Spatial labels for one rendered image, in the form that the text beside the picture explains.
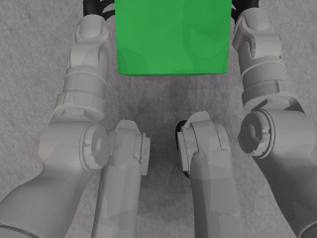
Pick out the robot left upper arm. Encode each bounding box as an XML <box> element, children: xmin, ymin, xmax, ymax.
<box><xmin>0</xmin><ymin>121</ymin><xmax>111</xmax><ymax>238</ymax></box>

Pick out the robot shin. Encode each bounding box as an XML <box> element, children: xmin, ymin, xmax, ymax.
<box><xmin>183</xmin><ymin>111</ymin><xmax>232</xmax><ymax>158</ymax></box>
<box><xmin>107</xmin><ymin>120</ymin><xmax>141</xmax><ymax>156</ymax></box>

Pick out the carton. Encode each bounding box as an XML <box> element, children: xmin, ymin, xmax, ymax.
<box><xmin>114</xmin><ymin>0</ymin><xmax>232</xmax><ymax>76</ymax></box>

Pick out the robot right upper arm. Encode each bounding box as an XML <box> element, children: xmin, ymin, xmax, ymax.
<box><xmin>238</xmin><ymin>109</ymin><xmax>317</xmax><ymax>238</ymax></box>

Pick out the left robot hand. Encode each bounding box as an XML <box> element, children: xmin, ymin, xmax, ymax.
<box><xmin>83</xmin><ymin>0</ymin><xmax>116</xmax><ymax>21</ymax></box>

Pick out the robot left forearm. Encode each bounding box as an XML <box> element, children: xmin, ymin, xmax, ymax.
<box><xmin>39</xmin><ymin>14</ymin><xmax>115</xmax><ymax>157</ymax></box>

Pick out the robot right forearm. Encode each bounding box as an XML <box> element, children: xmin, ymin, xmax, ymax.
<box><xmin>232</xmin><ymin>7</ymin><xmax>316</xmax><ymax>144</ymax></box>

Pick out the robot left shin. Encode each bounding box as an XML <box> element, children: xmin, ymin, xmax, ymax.
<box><xmin>107</xmin><ymin>120</ymin><xmax>141</xmax><ymax>156</ymax></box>

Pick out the robot right shin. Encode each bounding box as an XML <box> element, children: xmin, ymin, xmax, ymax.
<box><xmin>183</xmin><ymin>111</ymin><xmax>232</xmax><ymax>158</ymax></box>

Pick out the right robot hand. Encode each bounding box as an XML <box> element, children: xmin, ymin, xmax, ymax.
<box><xmin>231</xmin><ymin>0</ymin><xmax>260</xmax><ymax>25</ymax></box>

